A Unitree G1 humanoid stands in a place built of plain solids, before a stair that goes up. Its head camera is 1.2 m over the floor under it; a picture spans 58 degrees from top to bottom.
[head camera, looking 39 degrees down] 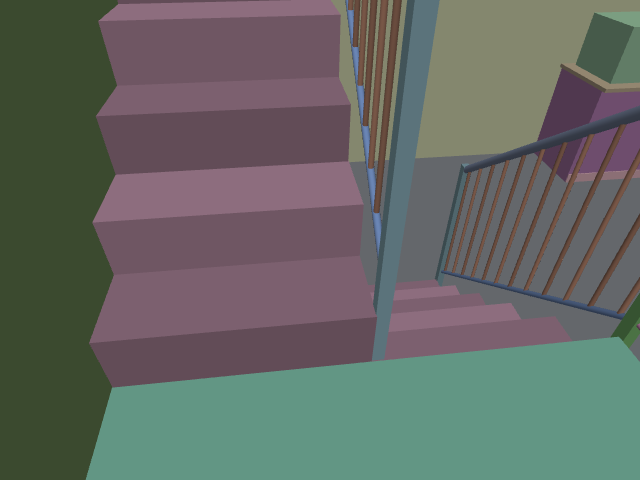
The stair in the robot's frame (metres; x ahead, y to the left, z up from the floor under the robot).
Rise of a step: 0.21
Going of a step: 0.28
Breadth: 0.82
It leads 7 degrees to the left of straight ahead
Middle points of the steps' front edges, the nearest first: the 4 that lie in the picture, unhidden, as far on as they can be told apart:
0.80 0.24 0.22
1.08 0.27 0.43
1.36 0.30 0.64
1.63 0.33 0.86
